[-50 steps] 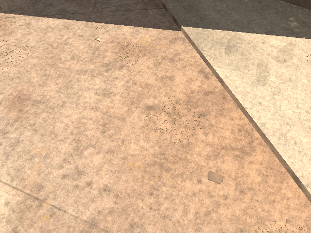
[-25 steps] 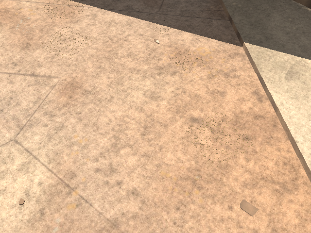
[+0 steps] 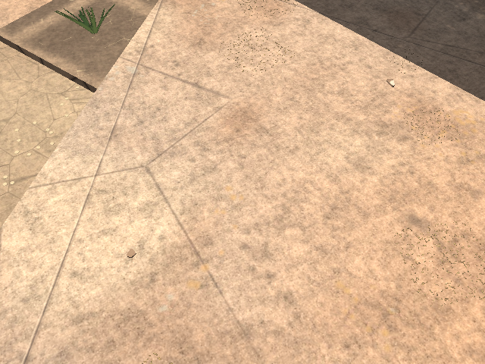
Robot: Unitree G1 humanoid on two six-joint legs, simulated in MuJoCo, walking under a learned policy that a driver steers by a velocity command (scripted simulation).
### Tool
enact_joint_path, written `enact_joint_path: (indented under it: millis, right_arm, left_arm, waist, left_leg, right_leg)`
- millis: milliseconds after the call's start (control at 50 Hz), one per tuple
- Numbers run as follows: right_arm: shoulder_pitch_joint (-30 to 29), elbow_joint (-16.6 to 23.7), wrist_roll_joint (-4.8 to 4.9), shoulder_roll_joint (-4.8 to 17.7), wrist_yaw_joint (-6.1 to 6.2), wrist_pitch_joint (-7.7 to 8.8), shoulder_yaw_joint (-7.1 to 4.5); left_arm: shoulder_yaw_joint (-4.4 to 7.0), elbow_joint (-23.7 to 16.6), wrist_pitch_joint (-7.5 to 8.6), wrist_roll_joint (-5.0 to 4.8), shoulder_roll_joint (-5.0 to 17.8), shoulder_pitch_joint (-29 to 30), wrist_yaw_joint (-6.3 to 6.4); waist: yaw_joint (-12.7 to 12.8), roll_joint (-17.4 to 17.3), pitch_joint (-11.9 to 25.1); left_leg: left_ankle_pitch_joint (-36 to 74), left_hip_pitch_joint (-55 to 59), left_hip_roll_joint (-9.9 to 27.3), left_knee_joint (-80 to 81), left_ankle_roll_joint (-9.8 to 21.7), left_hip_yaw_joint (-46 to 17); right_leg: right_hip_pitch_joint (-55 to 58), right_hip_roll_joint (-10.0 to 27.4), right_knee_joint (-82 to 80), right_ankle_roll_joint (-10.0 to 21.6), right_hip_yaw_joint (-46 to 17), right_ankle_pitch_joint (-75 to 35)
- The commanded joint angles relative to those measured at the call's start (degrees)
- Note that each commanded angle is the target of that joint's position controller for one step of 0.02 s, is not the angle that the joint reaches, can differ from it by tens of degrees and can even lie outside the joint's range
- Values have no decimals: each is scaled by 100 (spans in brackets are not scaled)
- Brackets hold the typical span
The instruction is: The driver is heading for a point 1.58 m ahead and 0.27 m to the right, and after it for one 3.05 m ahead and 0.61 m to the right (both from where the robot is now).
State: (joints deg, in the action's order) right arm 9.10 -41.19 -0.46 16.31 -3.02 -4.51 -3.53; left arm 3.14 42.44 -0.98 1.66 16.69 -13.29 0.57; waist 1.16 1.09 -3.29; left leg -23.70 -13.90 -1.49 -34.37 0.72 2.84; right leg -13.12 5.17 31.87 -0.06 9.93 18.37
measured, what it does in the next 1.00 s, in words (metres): walks ahead: left foot, then right foot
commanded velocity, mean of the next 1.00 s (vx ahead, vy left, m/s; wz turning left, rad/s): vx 0.41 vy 0.00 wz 0.13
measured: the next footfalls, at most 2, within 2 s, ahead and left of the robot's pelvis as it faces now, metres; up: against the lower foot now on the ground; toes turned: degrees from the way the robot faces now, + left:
left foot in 0.02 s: +0.02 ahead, +0.09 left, +0.00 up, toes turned +2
right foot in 0.52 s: +0.37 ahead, -0.07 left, +0.00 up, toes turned +3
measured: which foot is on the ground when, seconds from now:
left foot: up 0.00-0.00, down 0.02-0.52, up 0.54-1.00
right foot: down 0.00-0.00, up 0.02-0.50, down 0.52-1.00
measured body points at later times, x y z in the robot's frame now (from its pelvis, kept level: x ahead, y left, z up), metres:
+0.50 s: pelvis +0.18 +0.01 -0.01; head +0.21 +0.01 +0.44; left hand +0.35 +0.27 -0.10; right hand +0.15 -0.26 -0.14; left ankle -0.02 +0.09 -0.73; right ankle +0.32 -0.08 -0.72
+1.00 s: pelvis +0.45 +0.02 +0.00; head +0.49 +0.02 +0.45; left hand +0.37 +0.26 -0.14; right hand +0.67 -0.18 -0.11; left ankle +0.61 +0.15 -0.71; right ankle +0.33 -0.08 -0.73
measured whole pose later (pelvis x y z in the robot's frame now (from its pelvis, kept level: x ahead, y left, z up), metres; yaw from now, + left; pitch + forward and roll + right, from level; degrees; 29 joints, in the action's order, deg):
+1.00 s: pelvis +0.45 +0.02 +0.00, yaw +6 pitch +1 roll -2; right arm 1.8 -46.6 -1.8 13.1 -2.2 2.1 0.0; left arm 1.6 56.6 4.9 0.7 12.0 -25.4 -0.4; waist 3.5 -2.1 -3.1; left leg -1.4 -33.1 3.3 -33.6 2.9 3.3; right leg 6.5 -4.8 9.9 3.5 3.5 17.4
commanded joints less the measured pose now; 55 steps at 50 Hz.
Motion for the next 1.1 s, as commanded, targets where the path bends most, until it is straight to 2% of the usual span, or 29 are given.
enact_joint_path:
  millis: [20, 40, 60, 80, 100, 140, 200, 320, 420, 460, 480, 500, 520, 540, 560, 580, 600, 620, 660, 720, 780, 840, 880, 960, 1020, 1040, 1060, 1080, 1100]
  right_arm:
    - [1103, 2, -146, 931, 92, 227, -240]
    - [1420, 110, -96, 1690, 98, 296, -387]
    - [1440, 17, -110, 1285, 155, 305, -306]
    - [1113, 12, -84, 919, 201, 321, -156]
    - [822, 19, -68, 713, 233, 372, -75]
    - [673, -4, -46, 595, 295, 536, -11]
    - [1035, -212, -3, 675, 236, 714, -27]
    - [1618, -581, -33, 658, 264, 786, -12]
    - [1863, -887, -56, 714, 330, 854, 1]
    - [1732, -954, -63, 779, 359, 867, -2]
    - [1611, -968, -74, 828, 366, 880, -5]
    - [1550, -1006, -87, 886, 362, 876, -19]
    - [1492, -1023, -67, 880, 355, 874, -7]
    - [1697, -862, 43, 531, 323, 901, 106]
    - [2108, -811, 84, 153, 301, 908, 155]
    - [1646, -818, -74, 593, 315, 895, 52]
    - [1394, -763, -59, 611, 271, 913, 37]
    - [1207, -753, -65, 503, 237, 923, 75]
    - [1328, -837, -163, 359, 175, 802, 110]
    - [1158, -824, -181, 210, 101, 686, 143]
    - [362, -583, -195, 197, 76, 653, 166]
    - [-357, -367, -161, 72, 56, 688, 233]
    - [-744, -268, -134, 5, 49, 708, 276]
    - [-1145, -133, -122, 118, 88, 734, 258]
    - [-649, -269, -138, 273, 151, 794, 172]
    - [26, -495, -151, 370, 195, 835, 108]
    - [1000, -814, -223, 551, 254, 896, 20]
    - [1870, -943, -375, 1076, 338, 920, -127]
    - [1887, -979, -296, 1341, 310, 861, -216]
  left_arm:
    - [120, -346, -12, 31, 411, 16, -47]
    - [32, -809, -30, 98, 238, 571, -58]
    - [120, -819, -20, 150, 621, 904, -79]
    - [151, -708, 25, 6, 677, 759, -175]
    - [157, -517, 104, -46, 683, 506, -255]
    - [169, -172, 162, 103, 665, 110, -321]
    - [145, -85, 137, 79, 519, 137, -340]
    - [81, -302, 158, 58, 351, 999, -349]
    - [7, -554, 241, 22, 252, 1497, -373]
    - [12, -537, 267, 2, 273, 1277, -334]
    - [43, -429, 277, -13, 324, 900, -279]
    - [105, -226, 300, -25, 431, 250, -203]
    - [178, 84, 356, 11, 569, -731, -121]
    - [309, 224, 408, 160, 1096, -1572, -24]
    - [384, 310, 421, 162, 1528, -1757, -70]
    - [298, 333, 402, -29, 1139, -1242, -114]
    - [212, 245, 410, -78, 783, -642, -130]
    - [132, 227, 448, -55, 502, -344, -149]
    - [35, 356, 526, -67, 252, -233, -133]
    - [47, 601, 658, -116, 326, -559, -149]
    - [40, 795, 675, -134, 327, -838, -148]
    - [18, 952, 674, -154, 301, -1035, -152]
    - [19, 1056, 684, -150, 344, -1208, -134]
    - [19, 1256, 647, -96, 412, -1444, -68]
    - [42, 1314, 597, -42, 529, -1267, -5]
    - [50, 1331, 565, -30, 568, -1206, -5]
    - [26, 1316, 547, -48, 521, -1184, -9]
    - [-82, 1086, 564, -166, 164, -1349, -42]
    - [-117, 1123, 549, -254, -146, -1922, -68]
  waist:
    - [-510, -1053, 652]
    - [-745, -2027, 224]
    - [-847, -1129, -146]
    - [-541, -994, -336]
    - [-317, -891, -441]
    - [-174, -834, -243]
    - [-186, -557, -52]
    - [-492, -577, -390]
    - [-523, -625, -518]
    - [-331, -643, -442]
    - [-127, -668, -235]
    - [173, -618, 161]
    - [623, -416, 741]
    - [822, 296, 1519]
    - [542, 1444, 1965]
    - [385, 649, 1304]
    - [131, 285, 621]
    - [26, 65, 352]
    - [-229, 281, 210]
    - [-292, 242, 109]
    - [-171, 170, -152]
    - [-27, 172, -219]
    - [87, 202, -215]
    - [156, 223, -244]
    - [-149, 317, 24]
    - [-435, 290, 386]
    - [-822, 130, 931]
    - [-974, -622, 1731]
    - [-664, -1603, 2241]
  left_leg:
    - [-884, 2012, 871, 1963, 564, -1625]
    - [-1530, 1905, 2354, 2638, 1387, -4223]
    - [-1547, 1456, 2344, 2686, 1645, -3953]
    - [-1628, 1181, 2008, 2742, 1506, -3379]
    - [-1113, 1066, 1606, 2837, 1265, -2833]
    - [493, 1209, 1147, 2811, 1073, -2038]
    - [1646, 1507, 1111, 2705, 1106, -1647]
    - [1808, 1736, 1182, 2825, 1202, -1497]
    - [3207, 1826, 1352, 2564, 1139, -1312]
    - [4090, 1791, 1402, 2321, 1021, -1204]
    - [5129, 1716, 1356, 1923, 911, -1088]
    - [6070, 1665, 1244, 1107, 810, -946]
    - [5947, 1192, 978, -128, 684, -694]
    - [4037, -178, 544, -1978, 522, -464]
    - [-452, -1633, -561, -3673, 375, -488]
    - [-243, -2035, -253, -4144, 521, -1088]
    - [315, -2079, 74, -4005, 557, -958]
    - [641, -1933, 304, -3669, 562, -837]
    - [821, -1534, 531, -3273, 445, -678]
    - [1028, -1721, 635, -2989, 280, -466]
    - [1610, -2383, 797, -2335, 98, -266]
    - [2220, -2336, 732, -1214, -5, -58]
    - [2519, -2118, 622, -586, 9, 69]
    - [2385, -1984, 467, 51, 212, 89]
    - [1633, -1222, 151, 377, 492, 163]
    - [1522, -451, -37, 617, 622, 236]
    - [1652, 870, 96, 808, 811, 89]
    - [982, 2525, 1566, 873, 1221, -1682]
    - [922, 3402, 2726, 1591, 1852, -4137]
  right_leg:
    - [-1674, 365, 1417, 240, -86, 1375]
    - [-3347, -607, 2389, 43, -215, 2056]
    - [-3378, -188, 2793, 89, -1007, 1476]
    - [-3190, -72, 2712, 108, -1059, 809]
    - [-2940, -5, 2484, 67, -1066, 278]
    - [-2539, -21, 2461, -32, -918, -388]
    - [-2650, -47, 2427, -91, -833, -740]
    - [-3143, -47, 1526, -160, -760, -1174]
    - [-2631, -220, 602, 128, -615, -1130]
    - [-2008, -378, 313, 350, -535, -923]
    - [-1342, -573, 194, 468, -459, -776]
    - [-484, -802, 32, 589, -384, -670]
    - [857, -780, -282, 735, -466, -838]
    - [2461, 567, -622, 1084, -2117, 540]
    - [3106, 1915, -1525, 1649, -4977, 949]
    - [2413, 1658, -1794, 1561, -5055, 1071]
    - [1611, 1517, -1817, 1473, -4045, 814]
    - [1082, 1212, -1976, 1339, -3374, 207]
    - [502, 785, -2188, 1142, -2513, -710]
    - [383, 687, -2436, 1248, -2022, -1479]
    - [552, 557, -2681, 1266, -1682, -1705]
    - [659, 345, -2633, 1154, -1298, -2290]
    - [793, 350, -2574, 1101, -1179, -2636]
    - [1524, 645, -2317, 1066, -1226, -3326]
    - [1953, 739, -1453, 923, -1140, -4970]
    - [1934, 639, -622, 847, -1048, -5458]
    - [1359, 411, 566, 743, -854, -4944]
    - [-151, -15, 2474, 576, -574, -2846]
    - [-1799, -1007, 4097, 465, -817, 1325]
